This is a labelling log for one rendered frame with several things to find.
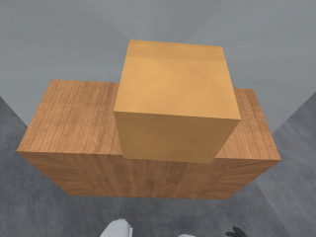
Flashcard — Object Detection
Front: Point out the carton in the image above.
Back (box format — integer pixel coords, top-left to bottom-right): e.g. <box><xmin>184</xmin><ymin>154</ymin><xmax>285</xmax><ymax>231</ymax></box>
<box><xmin>114</xmin><ymin>39</ymin><xmax>241</xmax><ymax>164</ymax></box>

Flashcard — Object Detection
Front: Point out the pedestal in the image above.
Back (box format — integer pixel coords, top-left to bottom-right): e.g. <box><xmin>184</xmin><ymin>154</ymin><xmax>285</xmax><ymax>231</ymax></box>
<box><xmin>17</xmin><ymin>79</ymin><xmax>281</xmax><ymax>199</ymax></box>

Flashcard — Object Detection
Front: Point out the left robot thigh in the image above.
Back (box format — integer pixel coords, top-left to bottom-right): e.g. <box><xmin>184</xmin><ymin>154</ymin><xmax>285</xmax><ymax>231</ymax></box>
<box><xmin>100</xmin><ymin>220</ymin><xmax>133</xmax><ymax>237</ymax></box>

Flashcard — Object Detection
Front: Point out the robot right hand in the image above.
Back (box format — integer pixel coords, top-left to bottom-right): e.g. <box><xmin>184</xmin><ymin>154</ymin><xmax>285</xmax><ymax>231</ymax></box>
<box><xmin>225</xmin><ymin>226</ymin><xmax>247</xmax><ymax>237</ymax></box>

